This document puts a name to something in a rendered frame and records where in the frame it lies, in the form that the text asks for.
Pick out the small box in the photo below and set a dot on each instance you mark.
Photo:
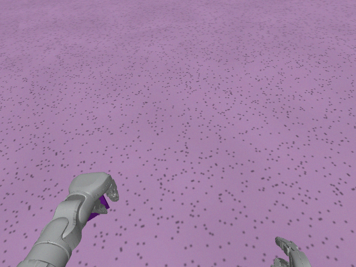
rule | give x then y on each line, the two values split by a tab
104	202

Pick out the left robot hand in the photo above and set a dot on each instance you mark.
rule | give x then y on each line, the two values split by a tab
96	184

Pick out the right robot hand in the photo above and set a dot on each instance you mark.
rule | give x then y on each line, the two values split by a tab
296	258

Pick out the left robot arm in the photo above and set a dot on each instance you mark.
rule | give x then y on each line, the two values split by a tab
62	234

